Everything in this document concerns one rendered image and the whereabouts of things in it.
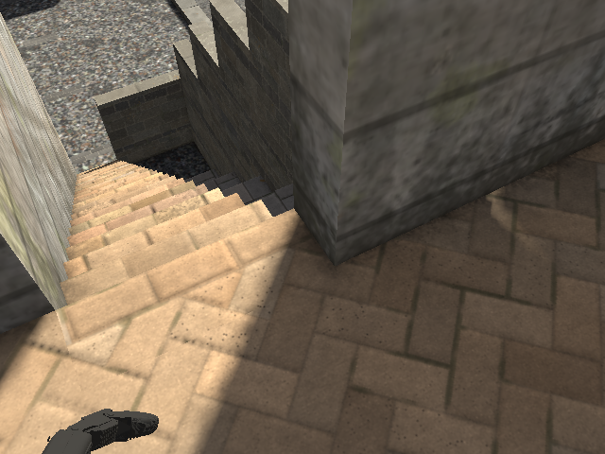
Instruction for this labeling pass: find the left robot hand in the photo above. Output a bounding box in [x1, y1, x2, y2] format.
[42, 409, 159, 454]

